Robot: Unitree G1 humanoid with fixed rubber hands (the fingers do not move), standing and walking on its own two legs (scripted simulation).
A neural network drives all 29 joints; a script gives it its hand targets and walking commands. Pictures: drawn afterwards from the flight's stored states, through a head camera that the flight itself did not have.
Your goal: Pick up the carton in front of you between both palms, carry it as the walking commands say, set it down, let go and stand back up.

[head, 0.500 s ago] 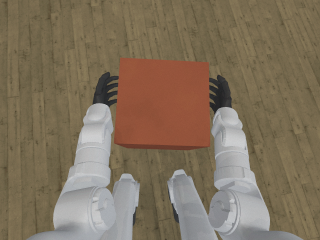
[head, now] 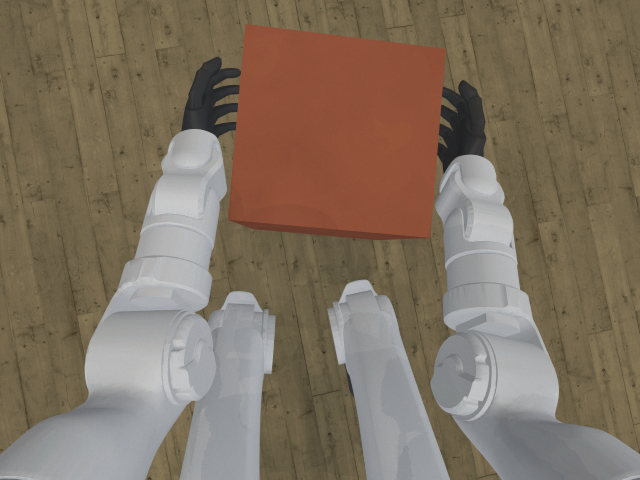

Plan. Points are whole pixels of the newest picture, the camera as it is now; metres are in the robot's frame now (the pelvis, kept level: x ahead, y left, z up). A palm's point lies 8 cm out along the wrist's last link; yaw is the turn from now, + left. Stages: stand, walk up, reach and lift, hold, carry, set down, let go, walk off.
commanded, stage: set down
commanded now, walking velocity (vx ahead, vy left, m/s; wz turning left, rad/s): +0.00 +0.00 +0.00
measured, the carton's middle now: (328, 159) +0.48 -0.06 -0.19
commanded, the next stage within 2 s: none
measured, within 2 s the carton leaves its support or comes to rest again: rests again in 1.14 s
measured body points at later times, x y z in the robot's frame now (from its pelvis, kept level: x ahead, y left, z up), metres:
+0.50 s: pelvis -0.01 +0.00 -0.10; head +0.34 -0.01 +0.19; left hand +0.53 +0.08 -0.26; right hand +0.48 -0.22 -0.26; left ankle +0.10 +0.11 -0.45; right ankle +0.10 -0.13 -0.45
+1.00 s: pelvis -0.01 +0.00 -0.11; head +0.33 -0.01 +0.17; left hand +0.53 +0.08 -0.28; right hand +0.47 -0.22 -0.28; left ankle +0.10 +0.11 -0.46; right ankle +0.10 -0.12 -0.45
